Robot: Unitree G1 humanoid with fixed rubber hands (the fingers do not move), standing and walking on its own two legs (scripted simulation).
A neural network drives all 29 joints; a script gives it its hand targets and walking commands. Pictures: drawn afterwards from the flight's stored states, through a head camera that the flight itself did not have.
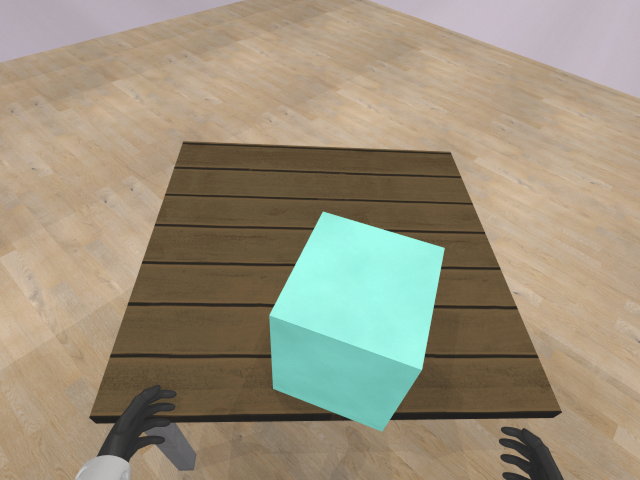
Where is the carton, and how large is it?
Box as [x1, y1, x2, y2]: [269, 212, 444, 430]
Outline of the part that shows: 322,212 269,315 273,388 371,427 382,430 421,370 444,248 329,213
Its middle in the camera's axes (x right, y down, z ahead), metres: +0.06 +0.13 +0.64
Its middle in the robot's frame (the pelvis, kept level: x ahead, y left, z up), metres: +0.39 -0.03 -0.10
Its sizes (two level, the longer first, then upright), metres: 0.210 0.200 0.250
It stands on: a table, 0.55 m high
